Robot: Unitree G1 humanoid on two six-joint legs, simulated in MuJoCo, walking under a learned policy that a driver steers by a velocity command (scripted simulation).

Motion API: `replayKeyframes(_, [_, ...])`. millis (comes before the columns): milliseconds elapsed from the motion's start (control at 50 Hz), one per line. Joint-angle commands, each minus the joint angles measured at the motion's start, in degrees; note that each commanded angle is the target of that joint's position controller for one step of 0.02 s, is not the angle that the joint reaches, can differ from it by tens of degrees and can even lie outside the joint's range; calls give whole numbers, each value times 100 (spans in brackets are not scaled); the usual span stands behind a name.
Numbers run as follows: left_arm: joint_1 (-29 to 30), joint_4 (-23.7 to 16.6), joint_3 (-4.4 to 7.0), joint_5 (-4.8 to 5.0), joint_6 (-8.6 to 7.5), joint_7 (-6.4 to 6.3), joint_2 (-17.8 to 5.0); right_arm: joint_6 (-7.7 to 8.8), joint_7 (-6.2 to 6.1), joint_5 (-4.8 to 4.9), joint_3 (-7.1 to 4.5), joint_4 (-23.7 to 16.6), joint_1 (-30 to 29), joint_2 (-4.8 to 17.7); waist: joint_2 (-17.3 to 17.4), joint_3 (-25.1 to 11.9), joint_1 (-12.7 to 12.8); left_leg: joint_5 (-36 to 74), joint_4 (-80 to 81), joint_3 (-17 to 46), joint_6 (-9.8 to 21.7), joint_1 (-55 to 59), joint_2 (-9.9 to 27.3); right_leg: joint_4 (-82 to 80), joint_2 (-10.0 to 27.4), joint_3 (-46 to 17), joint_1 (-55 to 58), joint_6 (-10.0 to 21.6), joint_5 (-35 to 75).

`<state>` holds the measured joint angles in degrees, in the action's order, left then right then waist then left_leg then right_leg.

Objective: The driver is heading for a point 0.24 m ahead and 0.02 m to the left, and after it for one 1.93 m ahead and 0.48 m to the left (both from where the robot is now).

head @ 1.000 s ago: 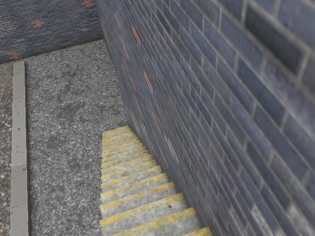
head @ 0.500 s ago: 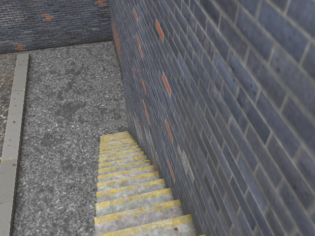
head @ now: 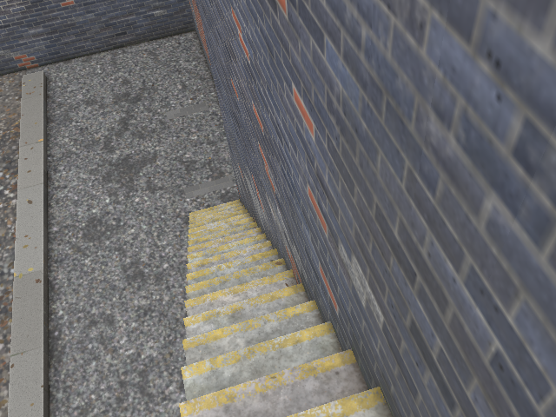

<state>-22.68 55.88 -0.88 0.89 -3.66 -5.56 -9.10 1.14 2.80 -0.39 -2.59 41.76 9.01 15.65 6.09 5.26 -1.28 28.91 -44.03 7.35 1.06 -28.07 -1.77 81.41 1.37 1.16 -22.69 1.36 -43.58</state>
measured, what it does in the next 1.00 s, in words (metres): goes down: left foot 0.21 m lower, then right foot 0.20 m lower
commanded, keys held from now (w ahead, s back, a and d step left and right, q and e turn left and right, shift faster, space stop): w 1.00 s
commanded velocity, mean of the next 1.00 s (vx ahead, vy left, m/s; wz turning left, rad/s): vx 0.47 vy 0.12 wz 0.00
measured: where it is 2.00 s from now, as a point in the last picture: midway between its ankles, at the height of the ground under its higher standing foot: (254, 355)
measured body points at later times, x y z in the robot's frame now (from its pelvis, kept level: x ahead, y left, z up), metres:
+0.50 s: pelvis +0.26 +0.03 -0.31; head +0.24 -0.03 +0.14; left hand +0.11 +0.25 -0.43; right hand +0.43 -0.20 -0.45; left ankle +0.28 +0.20 -0.87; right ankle +0.27 -0.11 -1.01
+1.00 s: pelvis +0.47 +0.21 -0.50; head +0.46 +0.23 -0.06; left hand +0.53 +0.46 -0.66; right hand +0.33 -0.02 -0.64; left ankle +0.41 +0.31 -1.22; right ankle +0.49 +0.05 -0.96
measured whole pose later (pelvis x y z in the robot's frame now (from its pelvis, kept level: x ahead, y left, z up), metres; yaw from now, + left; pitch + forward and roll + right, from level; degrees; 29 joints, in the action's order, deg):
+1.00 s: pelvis +0.47 +0.21 -0.50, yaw +2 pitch +1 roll -2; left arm -17.4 51.8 1.8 2.4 -0.5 -4.5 -12.6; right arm 2.5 3.4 -3.7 -0.2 65.9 33.0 10.3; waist -1.9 -2.7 -2.6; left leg -29.0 -43.9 -1.2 0.9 -15.5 1.1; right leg 113.7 -4.7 -6.5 -57.3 1.3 -15.8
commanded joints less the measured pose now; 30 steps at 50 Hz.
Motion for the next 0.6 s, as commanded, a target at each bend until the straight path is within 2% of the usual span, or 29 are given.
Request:
replayKeyframes(20, [1947,-788,507,67,-117,61,-1475,-199,-57,-243,-336,1348,4586,500,715,-412,-2515,114,1564,-910,888,4961,371,3515,-359,-74,-3585,-136,2315])
replayKeyframes(40, [1683,-883,419,-236,-109,23,-941,-133,-125,-100,-230,1312,4179,402,1491,178,-2069,496,2116,42,1082,4737,826,5837,-983,72,-4525,-257,-434])
replayKeyframes(60, [368,-1008,224,122,-176,-4,-415,93,-71,-91,-108,1248,3787,549,1675,-187,-823,1272,1031,1821,1746,4496,1385,5123,-1122,-1212,-5586,-101,-98])
replayKeyframes(80, [-28,-941,88,299,-197,30,-144,218,30,-19,-300,1308,3156,954,1108,-214,-103,-508,1153,2908,1890,3990,1983,3416,-760,-1444,-5932,230,687])
replayKeyframes(100, [127,-523,196,294,-240,8,-465,305,65,-63,-208,1264,2924,521,-274,128,-19,-932,871,2461,1906,3245,2036,2830,-331,-1414,-5882,198,1150])
replayKeyframes(120, [526,-739,211,-11,-203,14,-752,297,-92,61,-86,804,1260,416,-1146,310,673,-1907,1290,1506,1469,1120,1439,333,-92,-901,-4327,66,2206])
replayKeyframes(140, [400,-829,247,-275,-220,104,-859,216,-282,-124,29,502,-112,363,-1114,20,1312,-2337,1477,960,1353,-498,1125,-1826,142,-683,-2481,-186,3692])
replayKeyframes(160, [-559,-281,251,-244,-140,285,-611,236,-436,-548,-179,769,-198,1034,-492,-914,1559,-2867,1157,1726,1705,-1968,1585,-1048,291,-881,384,-212,5877])
replayKeyframes(180, [-773,-8,376,30,-42,416,-1008,286,-507,-384,-109,823,-246,568,-368,-850,1354,-4308,649,1499,1590,-1421,1241,-1268,409,-1291,-112,-393,7050])
replayKeyframes(200, [-357,-185,352,9,32,448,-1124,288,-570,57,-7,856,-185,189,-281,-664,1082,-5238,248,1077,1260,-739,815,-2456,475,-1429,-358,-352,7650])
replayKeyframes(240, [627,-678,191,-81,232,396,-872,171,-561,342,-18,1265,616,306,-296,-324,682,-5310,-239,486,942,-571,357,-4572,222,-1008,510,-468,6994])
replayKeyframes(260, [755,-793,220,-73,274,461,-929,113,-546,197,-45,1408,1011,307,-177,-284,557,-5172,-551,412,886,-356,335,-5055,214,-789,884,-450,6858])
replayKeyframes(280, [-108,-453,314,-146,175,521,-1228,1,-614,212,-77,1537,1190,177,51,-56,704,-5036,-1480,146,734,-266,102,-5485,615,-1003,1353,-320,7549])
replayKeyframes(300, [-1507,182,460,-78,131,646,-1275,-41,-585,165,-62,1464,868,61,-31,-370,1283,-4670,-2459,-59,626,29,67,-5556,635,-625,1939,-352,7964])
replayKeyframes(320, [-2490,736,498,-74,106,754,-1273,-110,-484,247,-51,1358,510,-56,-353,-338,1608,-4517,-3772,-228,384,-234,-58,-5873,858,-617,2460,-238,7913])
replayKeyframes(340, [-2874,996,444,-211,53,816,-1108,-159,-453,444,-19,1293,215,-307,-1226,-156,1822,-5664,-6045,-820,10,-369,-828,-6457,977,-514,2378,-23,8295])
replayKeyframes(360, [-2525,986,246,-223,-69,819,-974,-197,-408,438,-7,941,1131,-722,-3235,323,817,-8135,-7426,-527,-37,-1950,-1165,-4983,1129,-1216,2726,304,9103])
replayKeyframes(380, [-2268,865,273,-23,-49,773,-1206,-326,-416,336,6,1084,1843,-703,-3387,334,337,-8160,-7945,139,-157,-2661,-881,-4542,1759,-2480,2588,967,8491])
replayKeyframes(400, [-1965,710,224,78,-23,724,-1123,-432,-441,367,-47,1060,2036,-261,-2276,83,250,-6866,-7354,794,-26,-2948,-751,-4476,1827,-2207,2363,1041,7267])
replayKeyframes(420, [-1354,681,130,-34,56,721,-889,-504,-473,435,-108,901,1385,19,-767,-102,145,-5394,-6987,722,129,-2460,-636,-4913,1580,-1759,1657,652,5710])
replayKeyframes(440, [-624,508,421,43,56,371,-1873,-606,-575,484,27,210,947,-252,-2539,379,-199,-4869,-5631,1071,-222,-2592,-197,-5842,2785,-3789,756,1464,5077])
replayKeyframes(460, [184,260,187,-126,85,109,-1452,-701,-663,323,-9,-91,134,262,-1406,819,-63,-4106,-4625,1525,-597,-2209,104,-5714,2873,-3835,-360,1507,5293])
replayKeyframes(480, [406,116,46,-279,28,31,-974,-682,-605,335,-47,-290,-146,168,-1086,448,-46,-3553,-3687,1382,-748,-1307,248,-5716,2314,-3330,-824,1468,3390])
replayKeyframes(500, [562,41,122,-244,39,-53,-1258,-687,-531,340,46,-301,-129,-194,-1038,381,-108,-3550,-2714,940,-799,-841,243,-5832,1843,-3085,-1061,1304,1360])
replayKeyframes(520, [470,4,232,-419,-55,-39,-1574,-604,-538,277,-26,-84,-156,35,-1191,448,47,-2961,-3750,507,-918,-19,-25,-5847,1881,-2907,-1752,1385,1811])
replayKeyframes(540, [514,-31,237,-419,-108,24,-1537,-589,-494,306,-24,12,129,39,-1488,472,-71,-3080,-3695,362,-978,346,5,-5795,1731,-2489,-1967,1317,2118])
replayKeyframes(560, [247,-106,341,-234,-161,68,-1662,-542,-464,283,-188,-3,162,399,-1574,505,60,-2630,-3449,249,-965,-98,-192,-5346,1511,-2148,-1565,1222,1981])
replayKeyframes(580, [-84,36,420,7,-220,-49,-1464,-493,-391,257,-298,120,-63,640,-1438,578,347,-1720,-2528,1079,-848,-1047,68,-4467,1453,-2074,-680,924,1690])
replayKeyframes(600, [-562,130,404,54,-223,-98,-1241,-446,-355,187,-277,94,-290,535,-1398,439,610,-1641,-2105,1029,-780,-1332,81,-4278,1468,-2015,-81,850,1834])
Velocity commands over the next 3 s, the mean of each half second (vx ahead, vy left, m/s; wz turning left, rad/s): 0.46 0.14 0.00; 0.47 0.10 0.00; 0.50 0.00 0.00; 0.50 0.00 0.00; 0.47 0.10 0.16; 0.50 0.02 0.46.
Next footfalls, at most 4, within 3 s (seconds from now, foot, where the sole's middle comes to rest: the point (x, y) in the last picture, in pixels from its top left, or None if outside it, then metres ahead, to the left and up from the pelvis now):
0.04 left None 0.09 0.12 -0.84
0.34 right None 0.31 -0.11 -1.05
0.82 left None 0.45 0.31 -1.25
1.40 right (291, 400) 0.75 0.09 -1.46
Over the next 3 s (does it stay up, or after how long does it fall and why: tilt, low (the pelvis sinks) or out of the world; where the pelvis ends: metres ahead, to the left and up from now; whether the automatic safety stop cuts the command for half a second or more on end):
stays up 1.39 0.45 -1.33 its command is cut before an obstacle from the start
